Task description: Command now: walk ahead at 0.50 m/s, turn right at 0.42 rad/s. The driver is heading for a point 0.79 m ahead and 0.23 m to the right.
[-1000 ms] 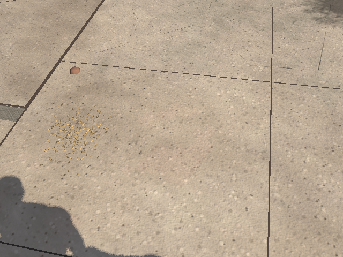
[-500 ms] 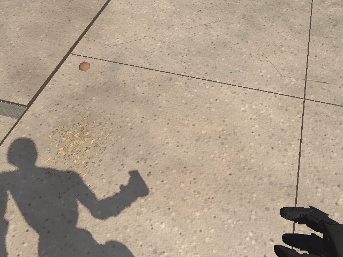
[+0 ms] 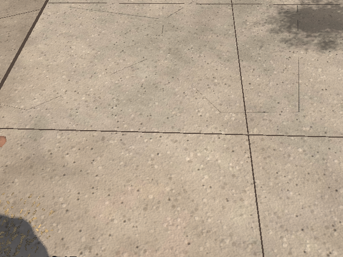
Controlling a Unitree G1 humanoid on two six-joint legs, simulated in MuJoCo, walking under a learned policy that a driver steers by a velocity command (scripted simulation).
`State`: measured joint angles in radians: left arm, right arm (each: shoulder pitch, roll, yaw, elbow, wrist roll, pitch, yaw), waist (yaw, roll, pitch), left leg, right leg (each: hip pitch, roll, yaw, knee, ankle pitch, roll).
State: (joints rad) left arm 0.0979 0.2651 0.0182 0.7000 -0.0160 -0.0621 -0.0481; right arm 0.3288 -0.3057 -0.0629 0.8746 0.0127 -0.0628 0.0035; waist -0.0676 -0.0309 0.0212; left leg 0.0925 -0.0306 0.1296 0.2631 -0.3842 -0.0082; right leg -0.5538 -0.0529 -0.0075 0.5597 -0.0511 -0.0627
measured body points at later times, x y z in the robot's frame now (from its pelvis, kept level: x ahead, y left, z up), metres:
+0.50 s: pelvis +0.23 -0.02 +0.00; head +0.26 -0.03 +0.45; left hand +0.41 +0.24 -0.10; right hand +0.35 -0.32 -0.08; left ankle +0.36 +0.06 -0.73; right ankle +0.15 -0.10 -0.73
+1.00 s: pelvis +0.24 -0.05 +0.01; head +0.25 -0.09 +0.46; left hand +0.51 +0.11 -0.07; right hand +0.20 -0.37 -0.11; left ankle +0.34 +0.06 -0.68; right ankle +0.19 -0.14 -0.73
